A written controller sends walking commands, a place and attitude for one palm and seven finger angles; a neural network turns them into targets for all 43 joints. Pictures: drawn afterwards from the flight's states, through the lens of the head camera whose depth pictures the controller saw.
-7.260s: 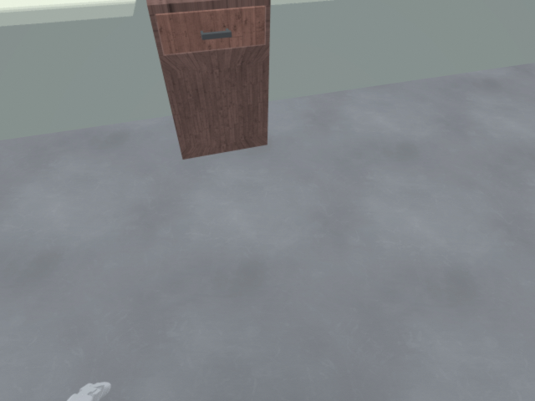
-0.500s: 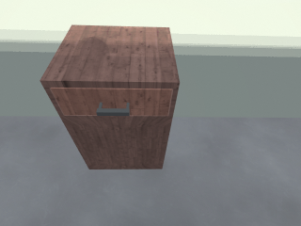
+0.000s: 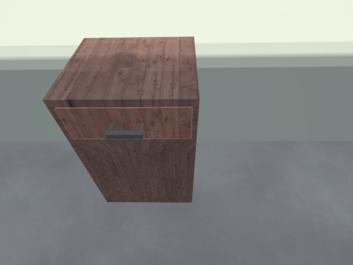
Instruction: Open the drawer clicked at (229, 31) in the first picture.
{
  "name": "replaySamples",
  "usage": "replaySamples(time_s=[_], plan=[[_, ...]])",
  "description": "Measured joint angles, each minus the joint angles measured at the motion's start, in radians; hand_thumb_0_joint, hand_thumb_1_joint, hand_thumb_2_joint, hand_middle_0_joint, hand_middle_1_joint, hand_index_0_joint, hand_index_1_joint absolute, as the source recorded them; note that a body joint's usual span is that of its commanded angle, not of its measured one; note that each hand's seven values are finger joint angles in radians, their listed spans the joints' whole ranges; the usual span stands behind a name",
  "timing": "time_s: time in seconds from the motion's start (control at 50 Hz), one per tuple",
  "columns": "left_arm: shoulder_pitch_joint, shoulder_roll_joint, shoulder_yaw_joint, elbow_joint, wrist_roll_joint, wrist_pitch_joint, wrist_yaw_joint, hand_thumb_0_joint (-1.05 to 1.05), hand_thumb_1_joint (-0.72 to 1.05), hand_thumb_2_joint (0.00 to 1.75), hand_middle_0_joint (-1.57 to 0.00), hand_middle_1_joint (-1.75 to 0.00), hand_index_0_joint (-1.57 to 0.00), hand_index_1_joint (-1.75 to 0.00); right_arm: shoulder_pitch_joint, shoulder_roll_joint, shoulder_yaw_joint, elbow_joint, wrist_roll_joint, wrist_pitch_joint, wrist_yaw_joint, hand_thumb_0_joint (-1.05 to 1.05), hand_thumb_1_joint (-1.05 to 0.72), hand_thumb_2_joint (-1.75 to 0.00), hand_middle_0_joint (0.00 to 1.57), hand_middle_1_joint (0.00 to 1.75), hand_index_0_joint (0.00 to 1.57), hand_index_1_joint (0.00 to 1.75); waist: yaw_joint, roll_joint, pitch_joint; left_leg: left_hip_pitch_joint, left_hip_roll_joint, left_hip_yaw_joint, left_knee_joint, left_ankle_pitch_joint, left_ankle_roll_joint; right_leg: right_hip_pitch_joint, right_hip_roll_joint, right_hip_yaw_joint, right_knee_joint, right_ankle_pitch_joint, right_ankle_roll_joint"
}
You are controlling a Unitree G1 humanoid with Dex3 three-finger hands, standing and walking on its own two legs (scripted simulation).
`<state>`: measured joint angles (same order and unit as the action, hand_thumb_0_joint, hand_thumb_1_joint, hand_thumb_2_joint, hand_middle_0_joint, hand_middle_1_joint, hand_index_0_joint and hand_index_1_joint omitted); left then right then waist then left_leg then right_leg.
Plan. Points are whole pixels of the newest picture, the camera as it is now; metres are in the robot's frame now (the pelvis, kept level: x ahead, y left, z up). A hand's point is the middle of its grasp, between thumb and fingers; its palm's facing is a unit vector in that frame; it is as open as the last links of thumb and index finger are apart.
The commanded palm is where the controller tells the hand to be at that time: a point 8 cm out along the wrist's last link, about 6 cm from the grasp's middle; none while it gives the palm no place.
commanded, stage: come to a stop and stand still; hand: left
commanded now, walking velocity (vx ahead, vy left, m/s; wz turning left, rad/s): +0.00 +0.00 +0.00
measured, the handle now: (125, 130) +0.56 +0.22 -0.09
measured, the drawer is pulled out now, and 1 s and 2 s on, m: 0.00 0.00 0.00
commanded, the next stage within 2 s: look again from close up in 0.10 s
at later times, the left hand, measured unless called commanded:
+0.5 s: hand out of the picture -0.02 +0.22 -0.18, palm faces +0.02 -0.98 -0.19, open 7.4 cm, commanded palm none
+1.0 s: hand out of the picture -0.02 +0.22 -0.18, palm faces -0.02 -0.99 -0.16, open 7.4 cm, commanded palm none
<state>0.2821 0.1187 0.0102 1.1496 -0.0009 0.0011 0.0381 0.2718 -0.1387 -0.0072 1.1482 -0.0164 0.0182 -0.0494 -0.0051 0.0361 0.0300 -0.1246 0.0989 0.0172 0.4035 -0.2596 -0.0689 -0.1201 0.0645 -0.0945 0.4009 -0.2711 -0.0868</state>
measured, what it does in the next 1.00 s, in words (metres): shifts its weight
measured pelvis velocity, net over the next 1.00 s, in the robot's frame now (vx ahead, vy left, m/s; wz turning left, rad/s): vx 0.00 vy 0.06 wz -0.03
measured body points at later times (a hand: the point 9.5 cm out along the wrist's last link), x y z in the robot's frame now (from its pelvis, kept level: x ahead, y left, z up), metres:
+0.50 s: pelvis -0.02 +0.06 -0.01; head -0.04 +0.06 +0.44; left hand -0.02 +0.28 -0.17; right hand -0.01 -0.17 -0.16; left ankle -0.02 +0.15 -0.74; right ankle -0.03 -0.06 -0.74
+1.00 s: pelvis +0.00 +0.06 -0.01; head +0.02 +0.05 +0.44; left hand -0.02 +0.27 -0.17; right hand -0.04 -0.16 -0.17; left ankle -0.02 +0.15 -0.74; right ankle -0.03 -0.06 -0.74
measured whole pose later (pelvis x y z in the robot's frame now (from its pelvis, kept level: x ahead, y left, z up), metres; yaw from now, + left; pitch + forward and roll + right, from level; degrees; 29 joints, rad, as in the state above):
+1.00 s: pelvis +0.00 +0.06 -0.01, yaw -1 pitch +1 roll +1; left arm 0.34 0.13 0.00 1.12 0.03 0.01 0.01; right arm 0.37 -0.13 0.01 1.09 -0.03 -0.02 -0.04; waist -0.01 -0.02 0.00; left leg -0.20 -0.05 0.07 0.49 -0.31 0.06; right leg -0.24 -0.04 -0.03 0.57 -0.35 -0.02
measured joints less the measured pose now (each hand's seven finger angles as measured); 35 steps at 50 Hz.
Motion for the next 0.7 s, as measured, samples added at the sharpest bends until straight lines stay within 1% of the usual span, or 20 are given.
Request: replaySamples(time_s=[0.2,0.22,0.26,0.28,0.3,0.34,0.38,0.4,0.46,0.5,0.6,0.7], plan=[[0.022,-0.018,-0.002,0.005,0.001,-0.002,-0.001,0.01,0.91,0.90,-0.20,-0.30,-0.21,-0.29,0.003,-0.004,0.001,-0.001,0.001,-0.002,-0.004,0.00,-0.91,-0.90,0.19,0.30,0.20,0.29,0.008,-0.010,0.000,0.009,-0.003,0.002,-0.007,0.002,-0.004,0.010,-0.003,0.002,-0.012,0.005,0.006],[0.022,-0.020,-0.001,0.003,0.005,-0.012,0.007,0.01,0.91,0.90,-0.20,-0.30,-0.21,-0.29,0.000,-0.004,0.000,-0.003,0.002,-0.002,0.000,0.00,-0.91,-0.90,0.19,0.30,0.20,0.29,0.012,-0.011,-0.002,-0.020,0.000,0.011,0.049,-0.013,0.004,0.002,-0.003,0.004,-0.013,0.010,0.013],[0.034,-0.025,0.000,-0.021,0.015,-0.040,0.022,0.01,0.91,0.90,-0.20,-0.30,-0.21,-0.29,-0.011,-0.010,-0.006,-0.036,0.004,0.003,0.004,0.00,-0.92,-0.90,0.19,0.30,0.20,0.29,0.017,-0.015,0.009,-0.095,-0.020,-0.004,0.222,-0.063,0.043,-0.021,-0.004,0.017,-0.008,0.027,0.028],[0.040,-0.026,-0.002,-0.031,0.018,-0.048,0.023,0.01,0.91,0.90,-0.20,-0.30,-0.21,-0.29,-0.016,-0.015,-0.009,-0.055,0.006,0.003,0.005,0.00,-0.92,-0.90,0.20,0.30,0.20,0.29,0.016,-0.017,0.014,-0.122,-0.030,-0.003,0.278,-0.078,0.058,-0.029,-0.006,0.025,-0.007,0.032,0.025],[0.045,-0.025,-0.004,-0.038,0.021,-0.050,0.022,0.00,0.91,0.90,-0.20,-0.30,-0.21,-0.29,-0.018,-0.021,-0.012,-0.073,0.009,-0.001,0.007,0.00,-0.92,-0.90,0.20,0.30,0.20,0.29,0.014,-0.017,0.016,-0.138,-0.038,0.001,0.298,-0.095,0.066,-0.038,-0.008,0.032,-0.002,0.034,0.020],[0.050,-0.020,-0.009,-0.049,0.026,-0.041,0.015,0.00,0.91,0.90,-0.20,-0.30,-0.21,-0.29,-0.018,-0.028,-0.016,-0.103,0.011,-0.014,0.010,0.00,-0.92,-0.90,0.19,0.30,0.20,0.29,0.005,-0.013,0.015,-0.135,-0.052,0.012,0.246,-0.090,0.072,-0.056,-0.012,0.036,0.026,0.026,0.022],[0.049,-0.012,-0.012,-0.054,0.023,-0.028,0.010,0.00,0.91,0.90,-0.20,-0.30,-0.21,-0.29,-0.004,-0.034,-0.014,-0.122,0.008,-0.029,0.012,0.00,-0.92,-0.90,0.19,0.30,0.20,0.29,-0.007,0.004,0.005,-0.107,-0.057,0.014,0.146,-0.038,0.076,-0.075,-0.010,0.023,0.076,0.002,0.035],[0.042,-0.004,-0.011,-0.052,0.019,-0.019,0.008,0.00,0.91,0.90,-0.20,-0.30,-0.21,-0.29,0.000,-0.030,-0.012,-0.119,0.005,-0.033,0.011,0.00,-0.92,-0.90,0.19,0.30,0.20,0.29,-0.009,-0.001,0.002,-0.106,-0.065,0.013,0.148,-0.044,0.081,-0.082,-0.019,0.020,0.103,-0.013,0.043],[0.036,0.018,-0.006,-0.057,0.016,-0.002,0.005,0.01,0.91,0.90,-0.20,-0.30,-0.21,-0.29,0.022,-0.021,-0.001,-0.110,-0.006,-0.026,0.008,0.00,-0.94,-0.90,0.19,0.30,0.20,0.29,0.009,-0.025,-0.021,-0.099,-0.089,0.033,0.157,-0.050,0.098,-0.080,-0.044,0.039,0.116,-0.012,0.060],[0.035,0.028,-0.008,-0.062,0.018,0.003,-0.001,0.00,0.91,0.90,-0.20,-0.30,-0.20,-0.29,0.038,-0.019,0.006,-0.110,-0.008,-0.024,0.012,0.01,-0.94,-0.90,0.19,0.30,0.20,0.29,0.012,-0.028,-0.036,-0.093,-0.100,0.044,0.141,-0.042,0.109,-0.082,-0.055,0.049,0.114,-0.012,0.067],[0.033,0.043,-0.012,-0.074,0.023,0.007,-0.011,0.00,0.91,0.90,-0.20,-0.30,-0.20,-0.29,0.062,-0.014,0.019,-0.112,-0.008,-0.022,0.020,0.00,-0.93,-0.90,0.20,0.30,0.20,0.29,0.009,-0.030,-0.041,-0.092,-0.130,0.063,0.093,-0.010,0.131,-0.104,-0.083,0.068,0.112,-0.003,0.077],[0.035,0.045,-0.013,-0.069,0.021,0.006,-0.014,0.00,0.91,0.90,-0.20,-0.30,-0.20,-0.29,0.076,-0.005,0.028,-0.098,-0.007,-0.027,0.022,0.00,-0.92,-0.90,0.20,0.30,0.20,0.29,0.007,-0.029,-0.028,-0.092,-0.147,0.071,0.054,0.013,0.141,-0.117,-0.098,0.077,0.100,0.007,0.087]])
